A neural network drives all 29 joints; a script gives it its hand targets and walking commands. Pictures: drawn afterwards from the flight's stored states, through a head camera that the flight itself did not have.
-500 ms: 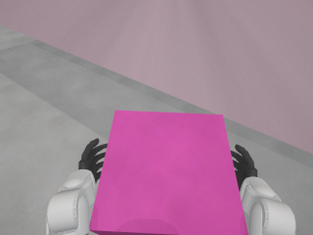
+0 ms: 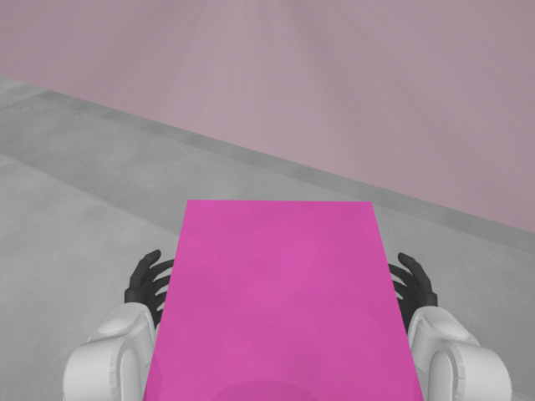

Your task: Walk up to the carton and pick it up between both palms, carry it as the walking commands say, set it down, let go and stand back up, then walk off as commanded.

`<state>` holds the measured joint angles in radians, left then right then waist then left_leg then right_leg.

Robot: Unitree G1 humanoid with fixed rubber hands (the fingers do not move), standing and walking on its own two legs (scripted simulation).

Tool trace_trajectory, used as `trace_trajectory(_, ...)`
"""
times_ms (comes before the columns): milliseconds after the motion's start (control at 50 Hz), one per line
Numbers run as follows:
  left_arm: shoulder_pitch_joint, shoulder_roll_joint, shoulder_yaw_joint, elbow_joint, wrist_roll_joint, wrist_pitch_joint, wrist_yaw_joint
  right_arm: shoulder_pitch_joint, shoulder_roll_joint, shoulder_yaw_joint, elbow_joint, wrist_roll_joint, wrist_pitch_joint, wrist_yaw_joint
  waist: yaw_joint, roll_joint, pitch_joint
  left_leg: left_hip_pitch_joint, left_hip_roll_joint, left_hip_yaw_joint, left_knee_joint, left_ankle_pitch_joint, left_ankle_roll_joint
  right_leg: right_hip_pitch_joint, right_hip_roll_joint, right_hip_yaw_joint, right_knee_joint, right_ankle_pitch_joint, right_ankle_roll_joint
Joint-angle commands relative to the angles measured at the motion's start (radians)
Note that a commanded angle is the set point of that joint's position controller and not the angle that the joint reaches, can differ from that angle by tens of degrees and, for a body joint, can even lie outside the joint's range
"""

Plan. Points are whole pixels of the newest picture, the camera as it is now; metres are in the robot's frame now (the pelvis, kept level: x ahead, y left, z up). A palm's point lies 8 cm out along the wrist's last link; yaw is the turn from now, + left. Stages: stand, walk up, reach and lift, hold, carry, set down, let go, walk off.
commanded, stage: carry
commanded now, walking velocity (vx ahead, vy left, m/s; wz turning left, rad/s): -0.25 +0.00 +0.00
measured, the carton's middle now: (278, 321) +0.25 +0.00 +0.03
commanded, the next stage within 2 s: none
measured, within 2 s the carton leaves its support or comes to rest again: neither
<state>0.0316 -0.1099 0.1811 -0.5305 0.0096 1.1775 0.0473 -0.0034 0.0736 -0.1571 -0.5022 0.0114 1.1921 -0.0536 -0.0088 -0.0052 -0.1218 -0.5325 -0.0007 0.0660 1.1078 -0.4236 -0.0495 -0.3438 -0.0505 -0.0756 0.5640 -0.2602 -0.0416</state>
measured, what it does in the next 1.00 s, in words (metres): walks backwards: left foot, then right foot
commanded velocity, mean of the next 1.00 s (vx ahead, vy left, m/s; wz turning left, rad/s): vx -0.25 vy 0.00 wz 0.00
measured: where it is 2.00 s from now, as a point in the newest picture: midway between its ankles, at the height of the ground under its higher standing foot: outside the picture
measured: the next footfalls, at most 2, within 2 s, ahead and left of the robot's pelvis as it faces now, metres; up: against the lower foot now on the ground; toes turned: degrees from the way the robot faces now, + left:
left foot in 0.14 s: -0.04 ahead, +0.13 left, +0.00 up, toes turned +8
right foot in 0.48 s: -0.15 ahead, -0.11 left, +0.00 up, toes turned -6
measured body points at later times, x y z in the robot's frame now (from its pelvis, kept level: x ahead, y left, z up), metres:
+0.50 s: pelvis -0.16 +0.00 -0.01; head -0.18 -0.01 +0.44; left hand +0.09 +0.18 +0.09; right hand +0.08 -0.18 +0.08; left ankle -0.08 +0.12 -0.74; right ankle -0.19 -0.10 -0.74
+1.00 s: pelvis -0.34 +0.02 +0.00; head -0.36 +0.03 +0.45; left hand -0.12 +0.22 +0.08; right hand -0.09 -0.13 +0.09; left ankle -0.34 +0.11 -0.74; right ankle -0.30 -0.10 -0.66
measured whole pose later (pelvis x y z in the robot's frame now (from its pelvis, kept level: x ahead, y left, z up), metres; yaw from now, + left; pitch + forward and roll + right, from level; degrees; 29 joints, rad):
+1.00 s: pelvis -0.34 +0.02 +0.00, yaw +3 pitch +2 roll -1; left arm 0.05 -0.08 0.16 -0.53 0.01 1.18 0.03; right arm 0.06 0.13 -0.17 -0.53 -0.02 1.18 -0.04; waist 0.03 -0.02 -0.10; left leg -0.30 0.03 0.09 0.52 -0.26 0.04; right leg -0.61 -0.02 -0.05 1.09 -0.41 0.02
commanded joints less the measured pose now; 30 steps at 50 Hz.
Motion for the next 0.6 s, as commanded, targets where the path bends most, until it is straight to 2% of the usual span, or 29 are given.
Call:
trace_trajectory(0, -0.339, -0.6, -0.689, -0.096, -0.206, 0.031, -0.077, -0.372, 0.695, 0.746, -0.108, 0.223, 0.022, 0.057, 0.025, -0.201, -0.137, 0.005, 0.001, 0.036, -0.179, -0.054, 0.007, 0.181, -0.228, 0.195, -0.142, 0.522, -0.107)
trace_trajectory(40, -0.316, -0.59, -0.691, -0.091, -0.203, 0.035, -0.073, -0.332, 0.672, 0.733, -0.098, 0.214, 0.029, 0.054, 0.029, -0.229, -0.156, 0.056, -0.001, 0.04, -0.346, -0.073, 0.021, 0.211, -0.236, 0.23, -0.143, 0.522, -0.114)
trace_trajectory(60, -0.317, -0.588, -0.696, -0.092, -0.204, 0.037, -0.071, -0.316, 0.665, 0.726, -0.095, 0.21, 0.029, 0.054, 0.023, -0.221, -0.168, 0.094, -0.004, 0.048, -0.455, -0.034, 0.028, 0.218, -0.233, 0.232, -0.126, 0.538, -0.109)
trace_trajectory(80, -0.321, -0.587, -0.703, -0.092, -0.206, 0.038, -0.069, -0.304, 0.659, 0.72, -0.092, 0.208, 0.029, 0.056, 0.014, -0.205, -0.182, 0.158, -0.009, 0.067, -0.596, 0.043, 0.033, 0.208, -0.223, 0.218, -0.101, 0.543, -0.092)
trace_trajectory(100, -0.327, -0.583, -0.712, -0.091, -0.21, 0.038, -0.069, -0.302, 0.65, 0.71, -0.089, 0.205, 0.028, 0.059, 0.013, -0.158, -0.205, 0.257, 0.018, 0.054, -0.714, 0.139, 0.034, 0.157, -0.202, 0.19, -0.067, 0.505, -0.052)
trace_trajectory(120, -0.329, -0.583, -0.718, -0.084, -0.21, 0.037, -0.069, -0.299, 0.641, 0.697, -0.079, 0.201, 0.027, 0.064, 0.017, -0.07, -0.222, 0.366, 0.092, -0.019, -0.762, 0.201, 0.044, 0.056, -0.17, 0.15, -0.002, 0.378, -0.013)
trace_trajectory(140, -0.324, -0.579, -0.719, -0.077, -0.204, 0.037, -0.068, -0.297, 0.618, 0.685, -0.067, 0.199, 0.025, 0.07, 0.023, 0.09, -0.2, 0.461, 0.256, -0.154, -0.761, 0.466, 0.075, -0.123, -0.111, 0.089, 0.078, 0.06, 0.026)
trace_trajectory(160, -0.422, -0.621, -0.773, -0.144, -0.244, 0.033, -0.076, -0.322, 0.65, 0.677, -0.074, 0.197, 0.009, 0.073, 0.007, 0.333, -0.124, 0.378, 0.406, -0.314, -0.741, 0.802, 0.186, -0.255, -0.013, -0.023, 0.215, -0.217, 0.069)
trace_trajectory(180, -0.438, -0.643, -0.77, -0.124, -0.244, 0.028, -0.078, -0.339, 0.669, 0.681, -0.096, 0.2, 0.007, 0.08, 0.0, 0.258, -0.113, 0.298, 0.439, -0.292, -0.757, 0.91, 0.258, -0.216, 0.008, 0.026, 0.469, -0.343, 0.073)
trace_trajectory(200, -0.451, -0.659, -0.772, -0.111, -0.246, 0.024, -0.083, -0.343, 0.68, 0.679, -0.097, 0.195, 0.004, 0.083, 0.003, 0.175, -0.102, 0.233, 0.393, -0.224, -0.754, 0.806, 0.258, -0.182, 0.01, 0.07, 0.594, -0.306, 0.07)
trace_trajectory(220, -0.447, -0.676, -0.776, -0.095, -0.249, 0.019, -0.088, -0.344, 0.687, 0.681, -0.098, 0.194, -0.001, 0.086, 0.009, 0.12, -0.086, 0.188, 0.339, -0.155, -0.76, 0.67, 0.238, -0.173, 0.012, 0.082, 0.668, -0.251, 0.067)
trace_trajectory(260, -0.434, -0.682, -0.781, -0.083, -0.25, 0.016, -0.087, -0.332, 0.682, 0.673, -0.086, 0.183, -0.004, 0.086, 0.018, 0.144, -0.08, 0.187, 0.273, -0.083, -0.755, 0.528, 0.193, -0.186, 0.019, 0.055, 0.662, -0.198, 0.066)
trace_trajectory(300, -0.43, -0.669, -0.784, -0.09, -0.248, 0.015, -0.084, -0.329, 0.675, 0.677, -0.09, 0.181, -0.005, 0.088, 0.018, 0.166, -0.091, 0.241, 0.256, -0.093, -0.75, 0.475, 0.17, -0.17, 0.027, 0.016, 0.513, -0.214, 0.067)
trace_trajectory(380, -0.392, -0.639, -0.769, -0.081, -0.237, 0.03, -0.074, -0.303, 0.648, 0.688, -0.093, 0.178, 0.004, 0.081, 0.0, 0.218, -0.129, 0.33, 0.299, -0.198, -0.758, 0.497, 0.195, -0.11, 0.032, -0.028, 0.193, -0.241, 0.06)
trace_trajectory(420, -0.364, -0.638, -0.75, -0.066, -0.232, 0.033, -0.077, -0.306, 0.653, 0.705, -0.1, 0.185, 0.011, 0.079, 0.01, 0.192, -0.158, 0.319, 0.291, -0.194, -0.723, 0.51, 0.176, -0.011, 0.037, -0.043, -0.02, -0.145, 0.05)
trace_trajectory(440, -0.354, -0.634, -0.738, -0.063, -0.228, 0.032, -0.08, -0.302, 0.656, 0.714, -0.1, 0.189, 0.012, 0.079, 0.012, 0.157, -0.177, 0.289, 0.271, -0.168, -0.689, 0.491, 0.147, 0.076, 0.019, -0.049, -0.144, -0.057, 0.049)
trace_trajectory(460, -0.346, -0.623, -0.725, -0.057, -0.222, 0.03, -0.083, -0.293, 0.654, 0.723, -0.094, 0.19, 0.013, 0.079, 0.005, 0.096, -0.17, 0.209, 0.239, -0.145, -0.635, 0.455, 0.112, 0.151, -0.037, 0.006, -0.198, -0.014, 0.046)
trace_trajectory(480, -0.333, -0.604, -0.712, -0.059, -0.219, 0.025, -0.088, -0.287, 0.658, 0.731, -0.096, 0.191, 0.013, 0.078, 0.001, -0.048, -0.159, 0.073, 0.181, -0.095, -0.532, 0.312, 0.077, 0.235, -0.166, 0.15, -0.23, 0.135, 0.034)
trace_trajectory(500, -0.311, -0.601, -0.708, -0.037, -0.206, 0.016, -0.087, -0.346, 0.667, 0.754, -0.141, 0.202, 0.013, 0.088, 0.023, -0.294, -0.108, -0.072, 0.081, 0.023, -0.427, 0.061, 0.024, 0.196, -0.354, 0.332, -0.214, 0.487, -0.07)
trace_trajectory(520, -0.368, -0.642, -0.728, -0.091, -0.23, 0.011, -0.093, -0.394, 0.708, 0.76, -0.154, 0.226, 0.005, 0.089, 0.032, -0.253, -0.097, -0.052, 0.04, -0.003, -0.127, -0.131, 0.009, 0.125, -0.398, 0.324, -0.207, 0.683, -0.155)
trace_trajectory(540, -0.372, -0.655, -0.726, -0.108, -0.227, 0.008, -0.096, -0.421, 0.743, 0.777, -0.148, 0.25, -0.002, 0.095, 0.033, -0.153, -0.093, -0.033, 0.02, -0.064, 0.022, -0.11, 0.011, 0.067, -0.361, 0.258, -0.205, 0.584, -0.159)
trace_trajectory(560, -0.363, -0.653, -0.729, -0.115, -0.215, 0.003, -0.097, -0.417, 0.75, 0.783, -0.129, 0.252, -0.007, 0.101, 0.03, -0.101, -0.088, -0.019, 0.021, -0.076, 0.095, -0.057, 0.011, 0.02, -0.309, 0.185, -0.208, 0.411, -0.136)
trace_trajectory(580, -0.351, -0.653, -0.729, -0.113, -0.207, -0.003, -0.1, -0.411, 0.75, 0.79, -0.123, 0.252, -0.012, 0.105, 0.028, -0.122, -0.081, -0.029, 0.028, -0.067, 0.131, -0.011, 0.009, 0.015, -0.273, 0.154, -0.21, 0.313, -0.119)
